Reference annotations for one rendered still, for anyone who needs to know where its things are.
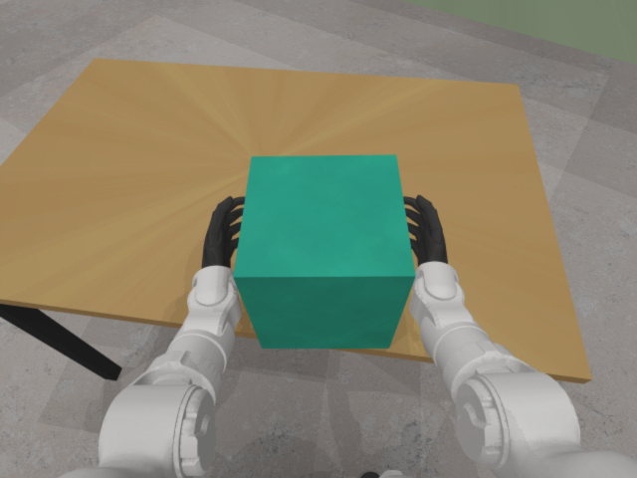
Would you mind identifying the robot right hand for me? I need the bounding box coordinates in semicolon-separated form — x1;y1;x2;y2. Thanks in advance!
403;195;448;267

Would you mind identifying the robot left hand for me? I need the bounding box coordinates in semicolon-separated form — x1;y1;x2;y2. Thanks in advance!
202;196;245;269

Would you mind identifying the robot right upper arm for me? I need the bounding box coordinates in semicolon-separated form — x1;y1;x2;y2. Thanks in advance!
456;371;637;478

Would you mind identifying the robot left forearm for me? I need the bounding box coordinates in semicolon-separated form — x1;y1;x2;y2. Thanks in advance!
99;266;242;461

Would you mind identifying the carton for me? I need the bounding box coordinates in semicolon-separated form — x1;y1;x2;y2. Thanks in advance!
233;154;416;349

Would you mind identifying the robot left upper arm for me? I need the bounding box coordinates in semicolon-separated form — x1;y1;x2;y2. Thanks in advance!
59;384;217;478

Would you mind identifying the robot right forearm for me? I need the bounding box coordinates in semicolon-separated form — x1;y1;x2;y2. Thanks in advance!
409;262;580;442

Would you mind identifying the table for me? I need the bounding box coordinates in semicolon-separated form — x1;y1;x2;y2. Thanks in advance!
0;58;592;384

